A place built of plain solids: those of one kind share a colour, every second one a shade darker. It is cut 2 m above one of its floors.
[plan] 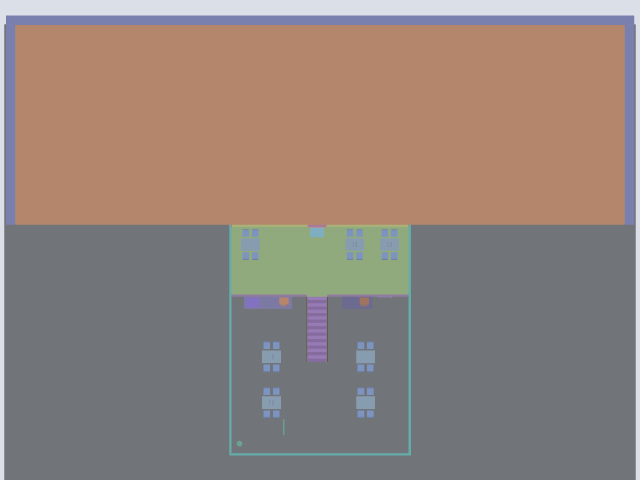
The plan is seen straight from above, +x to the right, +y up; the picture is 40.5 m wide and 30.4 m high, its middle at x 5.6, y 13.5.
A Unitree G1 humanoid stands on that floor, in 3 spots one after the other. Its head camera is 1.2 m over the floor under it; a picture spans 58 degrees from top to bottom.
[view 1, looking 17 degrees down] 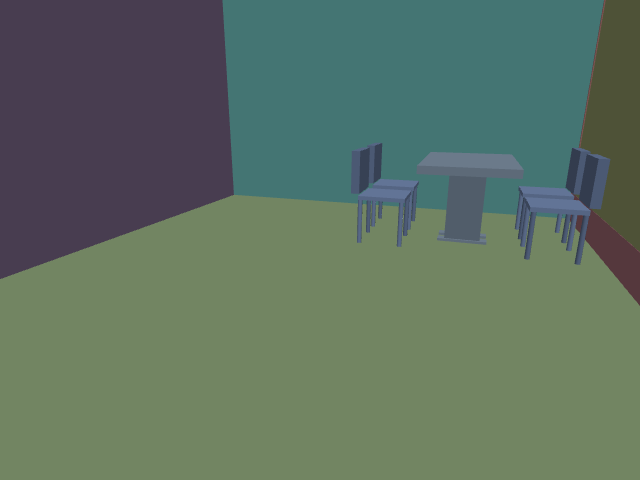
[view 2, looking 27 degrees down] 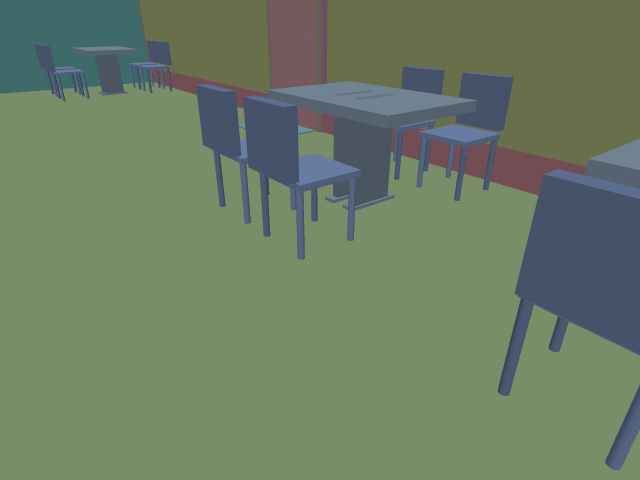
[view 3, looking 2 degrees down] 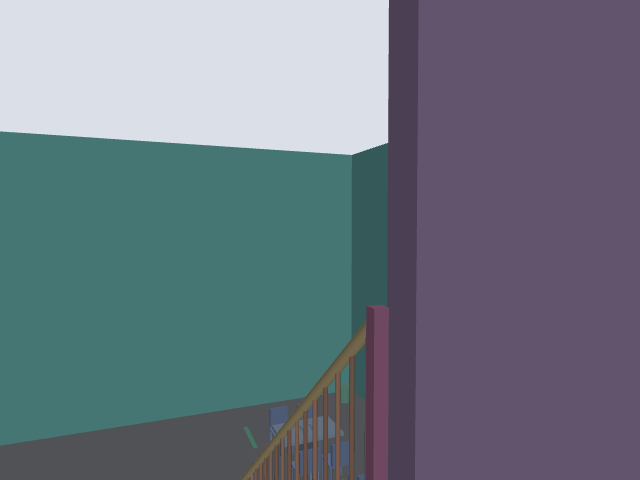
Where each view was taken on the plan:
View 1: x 5.41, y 13.22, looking -161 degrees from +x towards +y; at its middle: upper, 4.10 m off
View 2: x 10.01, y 11.10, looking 142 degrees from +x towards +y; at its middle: upper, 2.64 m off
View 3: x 5.41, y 11.00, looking -112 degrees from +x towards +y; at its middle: wall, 11.87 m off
